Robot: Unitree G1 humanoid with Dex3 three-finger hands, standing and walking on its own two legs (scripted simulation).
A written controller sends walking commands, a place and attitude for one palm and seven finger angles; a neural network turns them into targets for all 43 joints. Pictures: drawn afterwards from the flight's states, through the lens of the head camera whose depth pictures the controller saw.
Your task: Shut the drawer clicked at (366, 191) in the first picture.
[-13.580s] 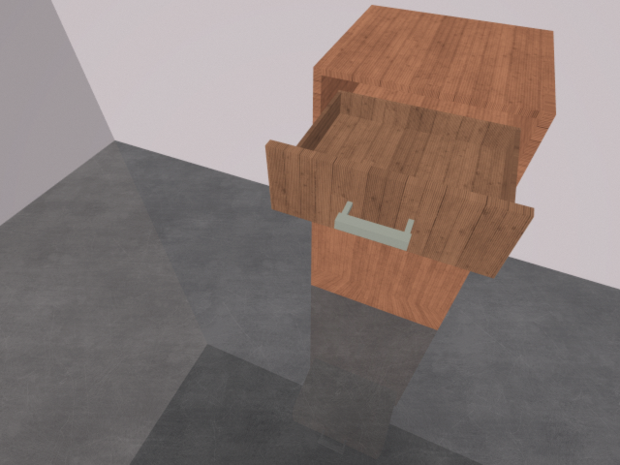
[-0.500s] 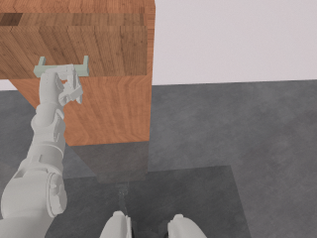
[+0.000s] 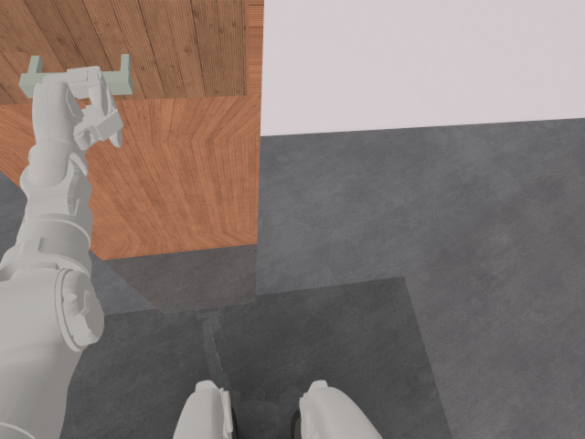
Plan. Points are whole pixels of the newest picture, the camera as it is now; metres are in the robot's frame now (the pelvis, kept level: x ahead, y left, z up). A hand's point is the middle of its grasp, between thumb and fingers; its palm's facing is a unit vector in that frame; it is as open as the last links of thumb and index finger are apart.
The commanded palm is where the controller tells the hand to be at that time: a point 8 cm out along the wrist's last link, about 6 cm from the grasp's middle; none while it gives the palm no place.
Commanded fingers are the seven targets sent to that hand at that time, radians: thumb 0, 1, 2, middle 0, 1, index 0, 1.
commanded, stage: push the drawer shut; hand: left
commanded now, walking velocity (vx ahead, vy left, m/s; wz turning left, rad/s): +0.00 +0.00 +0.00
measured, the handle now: (80, 73) +0.60 +0.23 +0.07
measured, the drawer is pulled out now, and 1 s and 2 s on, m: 0.01 0.00 0.00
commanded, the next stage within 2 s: pull the fist back off the drawer in 0.44 s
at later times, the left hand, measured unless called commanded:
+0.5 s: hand (106, 105) +0.54 +0.19 +0.08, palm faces +0.05 -1.00 -0.04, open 3.2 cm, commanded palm +0.57 +0.21 +0.08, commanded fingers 0.00 0.90 0.90 -1.40 -1.60 -1.40 -1.60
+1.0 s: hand (110, 108) +0.54 +0.18 +0.08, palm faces +0.05 -1.00 -0.02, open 3.3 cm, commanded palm +0.52 +0.22 +0.08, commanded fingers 0.00 0.90 0.90 -1.40 -1.60 -1.40 -1.60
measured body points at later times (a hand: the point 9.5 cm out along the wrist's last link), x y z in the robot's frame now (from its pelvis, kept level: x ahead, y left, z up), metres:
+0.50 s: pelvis -0.02 +0.00 -0.01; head +0.13 +0.04 +0.41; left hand +0.53 +0.24 +0.08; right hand -0.05 -0.26 -0.11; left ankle +0.04 +0.11 -0.66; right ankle -0.01 -0.10 -0.66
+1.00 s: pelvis -0.03 +0.01 -0.02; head +0.13 +0.05 +0.41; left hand +0.53 +0.24 +0.08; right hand -0.07 -0.24 -0.11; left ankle +0.04 +0.11 -0.66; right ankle -0.01 -0.10 -0.66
